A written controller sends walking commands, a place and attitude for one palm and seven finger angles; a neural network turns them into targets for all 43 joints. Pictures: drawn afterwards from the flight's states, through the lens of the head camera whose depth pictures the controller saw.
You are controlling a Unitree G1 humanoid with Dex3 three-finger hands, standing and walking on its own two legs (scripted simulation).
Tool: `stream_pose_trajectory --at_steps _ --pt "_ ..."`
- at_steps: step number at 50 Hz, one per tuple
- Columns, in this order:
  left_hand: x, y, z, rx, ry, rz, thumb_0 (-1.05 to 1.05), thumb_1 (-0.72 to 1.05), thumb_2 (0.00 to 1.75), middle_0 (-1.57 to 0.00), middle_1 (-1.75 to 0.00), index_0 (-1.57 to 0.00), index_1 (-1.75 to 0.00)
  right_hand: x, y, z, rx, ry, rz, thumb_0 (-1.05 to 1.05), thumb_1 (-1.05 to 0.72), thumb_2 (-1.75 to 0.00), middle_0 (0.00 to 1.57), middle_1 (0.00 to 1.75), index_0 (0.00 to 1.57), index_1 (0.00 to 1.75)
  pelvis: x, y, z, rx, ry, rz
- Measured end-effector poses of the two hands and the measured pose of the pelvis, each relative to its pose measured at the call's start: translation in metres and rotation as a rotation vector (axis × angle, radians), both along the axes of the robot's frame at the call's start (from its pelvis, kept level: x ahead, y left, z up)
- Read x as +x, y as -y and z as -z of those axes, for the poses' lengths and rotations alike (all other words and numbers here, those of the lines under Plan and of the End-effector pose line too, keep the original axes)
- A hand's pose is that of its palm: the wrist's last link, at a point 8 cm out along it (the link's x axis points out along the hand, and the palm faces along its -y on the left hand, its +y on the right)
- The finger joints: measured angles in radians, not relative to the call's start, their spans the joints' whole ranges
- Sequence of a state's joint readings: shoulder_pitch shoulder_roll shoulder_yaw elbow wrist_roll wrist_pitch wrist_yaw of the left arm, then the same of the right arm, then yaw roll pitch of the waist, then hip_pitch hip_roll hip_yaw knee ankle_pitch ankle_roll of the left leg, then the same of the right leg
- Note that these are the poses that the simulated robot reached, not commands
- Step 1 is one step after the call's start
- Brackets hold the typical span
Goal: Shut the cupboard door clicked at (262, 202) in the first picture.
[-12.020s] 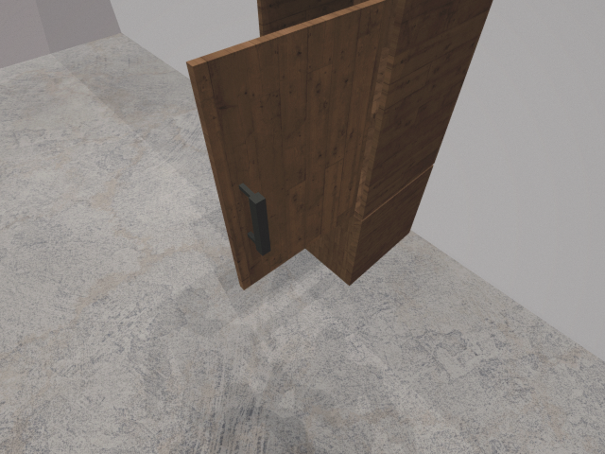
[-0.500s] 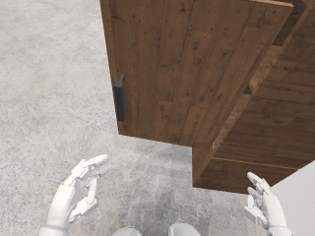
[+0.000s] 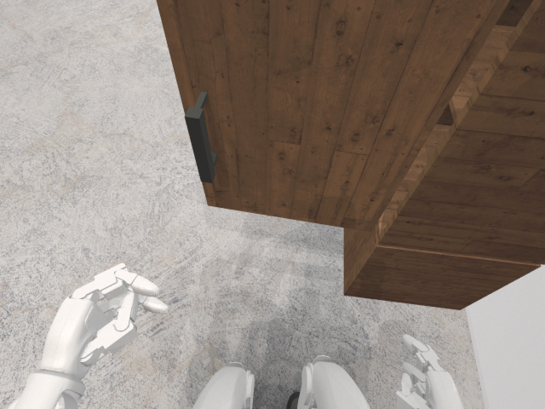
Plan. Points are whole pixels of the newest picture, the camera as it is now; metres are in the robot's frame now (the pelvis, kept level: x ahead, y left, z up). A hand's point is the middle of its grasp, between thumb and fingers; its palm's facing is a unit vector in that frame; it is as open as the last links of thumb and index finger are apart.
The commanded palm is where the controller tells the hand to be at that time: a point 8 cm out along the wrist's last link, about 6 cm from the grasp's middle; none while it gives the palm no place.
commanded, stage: raise the hand and make a fist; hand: left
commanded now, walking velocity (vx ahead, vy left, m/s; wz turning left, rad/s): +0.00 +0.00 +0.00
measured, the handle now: (205, 140) +0.54 +0.15 +0.03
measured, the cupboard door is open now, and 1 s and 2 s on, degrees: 87 87 87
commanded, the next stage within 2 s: bring the fist close to the handle in 1.04 s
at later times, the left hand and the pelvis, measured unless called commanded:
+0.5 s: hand (109, 332) +0.21 +0.21 +0.04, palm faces -0.12 -0.99 -0.02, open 3.1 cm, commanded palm +0.20 +0.27 +0.04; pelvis +0.00 +0.03 +0.00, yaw +0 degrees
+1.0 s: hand (106, 323) +0.22 +0.22 +0.03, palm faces -0.13 -0.99 -0.02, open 3.1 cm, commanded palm +0.21 +0.28 +0.04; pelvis +0.00 +0.04 +0.00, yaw +0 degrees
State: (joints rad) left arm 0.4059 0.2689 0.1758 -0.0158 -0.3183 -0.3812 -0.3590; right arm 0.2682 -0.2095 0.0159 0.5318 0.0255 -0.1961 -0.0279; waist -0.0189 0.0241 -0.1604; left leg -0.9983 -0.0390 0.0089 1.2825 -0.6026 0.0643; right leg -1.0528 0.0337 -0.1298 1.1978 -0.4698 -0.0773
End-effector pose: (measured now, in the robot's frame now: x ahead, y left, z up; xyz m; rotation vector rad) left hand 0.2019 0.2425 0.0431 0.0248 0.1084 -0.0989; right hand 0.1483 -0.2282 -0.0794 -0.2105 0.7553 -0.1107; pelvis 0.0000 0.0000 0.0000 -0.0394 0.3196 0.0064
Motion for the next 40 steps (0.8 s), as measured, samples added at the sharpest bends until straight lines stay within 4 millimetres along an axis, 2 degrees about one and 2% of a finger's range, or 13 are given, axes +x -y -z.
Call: stream_pose_trajectory --at_steps 4,9,17,22,29,40 --pt "-0.004 -0.003 0.003 -0.001 0.022 0.01 0.02 0.9 0.9 -0.9 -1.06 -0.9 -1.07 -0.004 0.015 -0.004 -0.06 -0.004 0.014 0.01 -0.91 -0.9 0.2 0.3 0.2 0.3 0.001 -0.006 0.001 -0.002 -0.006 0.0" --pt "-0.006 -0.004 0.01 -0.017 0.036 0.036 0.02 0.9 0.9 -0.99 -1.16 -0.99 -1.17 0.01 0.018 -0.014 -0.107 0.044 0.005 0.02 -0.91 -0.9 0.2 0.3 0.2 0.3 0.0 -0.012 0.005 -0.009 -0.006 0.001" --pt "-0.004 -0.014 0.005 -0.016 0.064 0.02 0.02 0.9 0.9 -1.14 -1.32 -1.14 -1.33 0.046 -0.013 -0.03 -0.082 0.137 -0.064 0.01 -0.91 -0.9 0.2 0.3 0.2 0.3 0.001 -0.022 0.004 -0.025 -0.001 -0.007" --pt "-0.005 -0.022 0.003 -0.007 0.056 0.022 0.02 0.9 0.9 -1.22 -1.41 -1.22 -1.42 0.057 -0.036 -0.033 -0.046 0.159 -0.111 0.01 -0.91 -0.9 0.2 0.3 0.2 0.3 0.002 -0.028 0.002 -0.034 -0.001 -0.013" --pt "-0.001 -0.034 0.002 -0.002 0.057 0.021 0.02 0.9 0.9 -1.28 -1.47 -1.28 -1.48 0.054 -0.048 -0.027 -0.032 0.131 -0.134 0.01 -0.9 -0.9 0.2 0.3 0.2 0.3 0.002 -0.034 0.003 -0.04 -0.006 -0.016" --pt "0.008 -0.04 0.008 -0.017 0.039 0.035 0.02 0.9 0.9 -1.3 -1.49 -1.29 -1.5 0.031 -0.031 -0.02 -0.068 0.062 -0.073 0.01 -0.9 -0.9 0.2 0.3 0.2 0.3 0.003 -0.037 0.003 -0.043 -0.017 -0.008"
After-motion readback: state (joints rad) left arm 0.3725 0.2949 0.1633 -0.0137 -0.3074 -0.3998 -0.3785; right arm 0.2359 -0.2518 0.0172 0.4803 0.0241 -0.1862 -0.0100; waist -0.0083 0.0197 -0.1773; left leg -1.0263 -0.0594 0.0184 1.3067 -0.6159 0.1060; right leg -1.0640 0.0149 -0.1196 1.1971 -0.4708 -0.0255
